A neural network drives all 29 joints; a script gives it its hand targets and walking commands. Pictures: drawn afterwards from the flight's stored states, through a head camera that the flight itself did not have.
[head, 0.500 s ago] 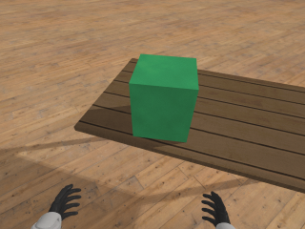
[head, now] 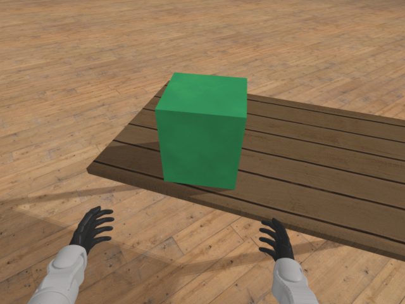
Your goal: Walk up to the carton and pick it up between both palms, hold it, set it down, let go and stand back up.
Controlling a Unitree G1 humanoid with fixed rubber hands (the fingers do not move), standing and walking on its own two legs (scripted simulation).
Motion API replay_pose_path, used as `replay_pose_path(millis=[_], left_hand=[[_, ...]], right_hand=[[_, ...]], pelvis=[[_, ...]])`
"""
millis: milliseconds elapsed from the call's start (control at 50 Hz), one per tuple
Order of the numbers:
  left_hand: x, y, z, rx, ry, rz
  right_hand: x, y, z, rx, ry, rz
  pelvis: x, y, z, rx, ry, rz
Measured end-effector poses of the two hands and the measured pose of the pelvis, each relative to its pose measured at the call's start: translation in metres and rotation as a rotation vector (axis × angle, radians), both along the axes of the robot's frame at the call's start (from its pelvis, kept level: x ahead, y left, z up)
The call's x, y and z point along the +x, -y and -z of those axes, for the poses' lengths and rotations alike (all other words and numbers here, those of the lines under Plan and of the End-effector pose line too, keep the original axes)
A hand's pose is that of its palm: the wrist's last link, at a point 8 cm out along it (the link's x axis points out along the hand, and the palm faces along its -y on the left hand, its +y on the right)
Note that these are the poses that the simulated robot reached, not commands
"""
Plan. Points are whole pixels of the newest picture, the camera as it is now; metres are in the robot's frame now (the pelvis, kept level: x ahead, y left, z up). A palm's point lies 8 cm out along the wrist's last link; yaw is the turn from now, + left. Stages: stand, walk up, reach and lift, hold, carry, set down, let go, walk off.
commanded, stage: reach and lift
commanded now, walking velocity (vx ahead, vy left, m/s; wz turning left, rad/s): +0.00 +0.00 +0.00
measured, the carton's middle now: (204, 131) +0.56 -0.04 +0.05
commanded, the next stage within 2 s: none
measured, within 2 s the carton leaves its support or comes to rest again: neither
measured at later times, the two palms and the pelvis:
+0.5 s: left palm (79, 215) +0.31 +0.25 +0.01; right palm (267, 214) +0.30 -0.16 +0.01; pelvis +0.04 +0.03 +0.01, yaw +0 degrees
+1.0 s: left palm (88, 170) +0.40 +0.24 +0.07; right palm (267, 183) +0.35 -0.16 +0.06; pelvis +0.08 +0.10 +0.02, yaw -5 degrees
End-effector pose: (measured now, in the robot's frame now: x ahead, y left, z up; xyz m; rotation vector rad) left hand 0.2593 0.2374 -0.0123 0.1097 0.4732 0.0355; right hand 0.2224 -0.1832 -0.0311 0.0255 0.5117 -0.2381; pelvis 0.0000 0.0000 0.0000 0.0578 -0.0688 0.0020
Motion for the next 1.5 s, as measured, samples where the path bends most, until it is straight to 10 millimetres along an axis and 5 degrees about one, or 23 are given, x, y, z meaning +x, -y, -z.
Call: replay_pose_path(millis=[260,660,940,1240,1500], left_hand=[[0.017,-0.006,-0.010,-0.019,0.111,-0.017],[0.083,-0.016,-0.025,-0.063,0.213,-0.003],[0.129,-0.004,-0.066,-0.080,0.273,0.089],[0.163,0.013,-0.137,-0.042,0.200,0.107],[0.191,0.027,-0.148,-0.041,0.173,0.053]], right_hand=[[0.030,-0.015,-0.017,-0.006,0.106,-0.011],[0.105,-0.027,-0.044,-0.047,0.183,-0.002],[0.125,-0.019,-0.078,-0.078,0.266,0.034],[0.167,-0.007,-0.145,-0.077,0.275,-0.045],[0.192,0.015,-0.161,-0.041,0.257,0.020]], pelvis=[[0.013,-0.009,-0.002,-0.015,-0.031,-0.005],[0.051,-0.054,-0.014,-0.058,-0.146,0.005],[0.078,-0.096,-0.023,-0.088,-0.149,0.066],[0.060,-0.103,-0.027,-0.083,-0.116,0.086],[0.036,-0.076,-0.025,-0.056,-0.184,0.044]])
